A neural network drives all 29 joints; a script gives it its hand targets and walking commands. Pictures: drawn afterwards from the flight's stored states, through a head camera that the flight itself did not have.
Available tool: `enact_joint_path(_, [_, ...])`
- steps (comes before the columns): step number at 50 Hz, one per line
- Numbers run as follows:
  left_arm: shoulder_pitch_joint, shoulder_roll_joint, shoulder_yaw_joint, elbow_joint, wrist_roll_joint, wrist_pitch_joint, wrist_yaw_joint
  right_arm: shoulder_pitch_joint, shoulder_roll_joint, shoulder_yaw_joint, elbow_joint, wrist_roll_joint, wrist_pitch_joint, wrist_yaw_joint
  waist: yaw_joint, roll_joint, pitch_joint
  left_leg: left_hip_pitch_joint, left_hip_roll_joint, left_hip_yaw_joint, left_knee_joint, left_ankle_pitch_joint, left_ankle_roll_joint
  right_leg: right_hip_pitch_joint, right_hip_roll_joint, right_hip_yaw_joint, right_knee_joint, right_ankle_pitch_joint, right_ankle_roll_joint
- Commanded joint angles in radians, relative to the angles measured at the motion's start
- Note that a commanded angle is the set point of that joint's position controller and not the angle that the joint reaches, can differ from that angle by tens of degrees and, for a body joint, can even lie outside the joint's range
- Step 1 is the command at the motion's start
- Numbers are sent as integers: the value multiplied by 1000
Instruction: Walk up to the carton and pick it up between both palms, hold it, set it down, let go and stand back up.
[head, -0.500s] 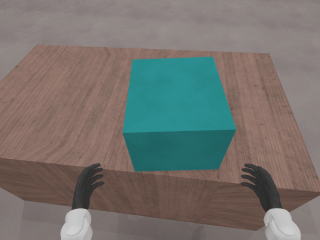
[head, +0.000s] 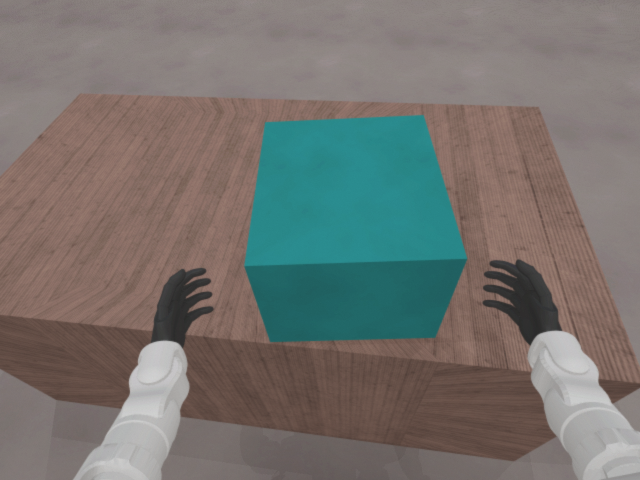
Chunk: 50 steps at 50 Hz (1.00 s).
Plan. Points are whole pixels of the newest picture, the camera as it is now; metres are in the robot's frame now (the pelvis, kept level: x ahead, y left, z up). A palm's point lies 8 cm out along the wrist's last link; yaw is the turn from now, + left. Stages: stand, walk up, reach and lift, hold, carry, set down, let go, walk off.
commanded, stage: reach and lift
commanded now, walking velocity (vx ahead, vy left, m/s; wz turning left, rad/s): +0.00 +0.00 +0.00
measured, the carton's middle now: (347, 227) +0.54 -0.02 -0.04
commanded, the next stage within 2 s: none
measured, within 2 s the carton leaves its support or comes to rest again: neither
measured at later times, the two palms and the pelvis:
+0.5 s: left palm (185, 266) +0.40 +0.21 +0.05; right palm (531, 250) +0.41 -0.25 +0.05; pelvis +0.00 -0.01 +0.00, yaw +0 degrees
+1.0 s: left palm (190, 221) +0.46 +0.21 +0.07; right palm (519, 202) +0.47 -0.25 +0.07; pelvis +0.00 -0.01 -0.01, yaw +1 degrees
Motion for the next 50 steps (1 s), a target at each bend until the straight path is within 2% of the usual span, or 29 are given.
enact_joint_path(1, [-459, 207, 66, -179, 3, -28, -3, -438, -226, -59, -180, 0, -26, -11, -1, -42, -552, 6, -50, -34, -116, 274, -19, 427, 27, 93, -64, 292, 44])
enact_joint_path(13, [-676, 239, 79, -140, 1, 57, -6, -648, -273, -56, -186, -7, 54, -42, -7, -60, -746, -25, -51, -26, -109, 334, -16, 456, 34, 80, -51, 391, 54])
enact_joint_path(31, [-976, 297, 41, -31, -37, 138, -2, -939, -322, -23, -114, 35, 153, -47, 0, -82, -915, -124, -53, -23, -91, 350, -5, 477, 28, 82, -17, 494, 72])
enact_joint_path(39, [-1096, 326, 27, -2, -51, 169, 4, -1052, -345, -25, -98, 31, 180, -55, -3, -89, -1020, -164, -56, -24, -76, 378, -6, 512, 27, 80, 8, 580, 79])
enact_joint_path(45, [-1144, 329, 21, 32, -49, 179, 7, -1096, -349, -19, -59, 29, 188, -59, -7, -84, -1072, -177, -55, -27, -63, 417, -13, 521, 29, 74, 24, 641, 80])
enact_joint_path(50, [-1115, 305, 22, 94, -25, 158, -2, -1073, -328, -1, 7, 29, 169, -61, -9, -77, -1060, -192, -54, -31, -50, 451, -18, 516, 29, 71, 36, 678, 79])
